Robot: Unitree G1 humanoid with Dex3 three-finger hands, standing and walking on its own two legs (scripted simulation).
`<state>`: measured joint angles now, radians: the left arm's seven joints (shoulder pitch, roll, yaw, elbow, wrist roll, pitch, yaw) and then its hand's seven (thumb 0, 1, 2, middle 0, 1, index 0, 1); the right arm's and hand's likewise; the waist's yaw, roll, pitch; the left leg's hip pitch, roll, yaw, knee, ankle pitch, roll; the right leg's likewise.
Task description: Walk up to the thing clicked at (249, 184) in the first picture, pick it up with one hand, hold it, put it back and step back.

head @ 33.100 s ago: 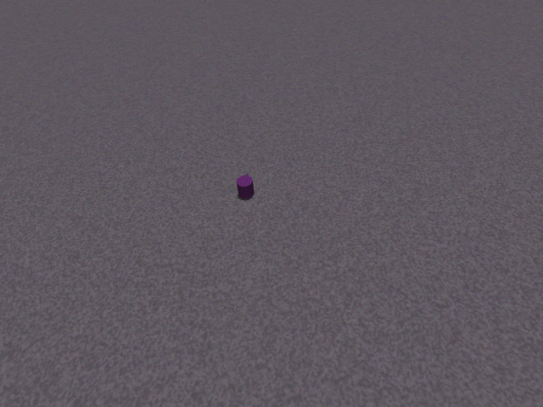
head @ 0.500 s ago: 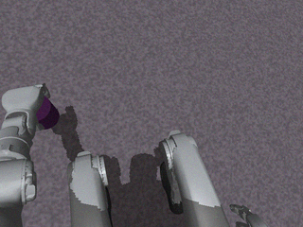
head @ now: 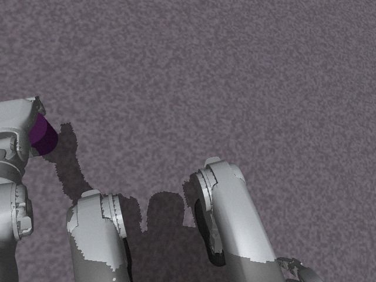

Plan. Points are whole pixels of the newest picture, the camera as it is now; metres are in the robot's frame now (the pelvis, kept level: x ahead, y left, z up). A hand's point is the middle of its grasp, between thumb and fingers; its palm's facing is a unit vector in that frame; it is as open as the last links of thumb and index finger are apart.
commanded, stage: lower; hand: left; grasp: from above
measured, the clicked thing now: (24, 134) +0.48 +0.29 -0.21
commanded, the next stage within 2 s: rest in 0.24 s
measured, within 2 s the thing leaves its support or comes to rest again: rests again in 0.68 s
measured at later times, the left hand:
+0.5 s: hand (39, 139) +0.48 +0.27 -0.25, palm faces -0.46 -0.07 -0.88, open 10.8 cm
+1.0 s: hand (40, 137) +0.49 +0.27 -0.26, palm faces -0.46 -0.12 -0.88, open 10.8 cm
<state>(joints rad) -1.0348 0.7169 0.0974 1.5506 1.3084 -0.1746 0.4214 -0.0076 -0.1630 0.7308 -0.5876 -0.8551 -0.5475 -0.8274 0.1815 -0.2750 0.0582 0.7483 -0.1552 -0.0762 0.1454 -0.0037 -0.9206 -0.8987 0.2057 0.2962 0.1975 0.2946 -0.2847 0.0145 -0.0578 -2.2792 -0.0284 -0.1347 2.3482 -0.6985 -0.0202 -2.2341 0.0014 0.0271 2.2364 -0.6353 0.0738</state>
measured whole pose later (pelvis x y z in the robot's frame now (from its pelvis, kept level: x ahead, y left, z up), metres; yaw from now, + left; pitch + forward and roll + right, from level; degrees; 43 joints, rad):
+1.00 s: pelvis +0.00 +0.01 -0.05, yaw -5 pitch +30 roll -13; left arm -1.08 0.93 0.19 1.74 1.37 -0.24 0.55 -0.01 -0.15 0.71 -0.62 -0.79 -0.58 -0.77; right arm 0.16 -0.33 0.17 0.70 -0.25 -0.16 0.24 0.00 -0.91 -0.89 0.21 0.30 0.20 0.30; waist -0.38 -0.05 0.09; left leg -2.36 -0.03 -0.22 2.55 -0.73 -0.01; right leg -2.28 0.03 -0.03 2.36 -0.63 0.08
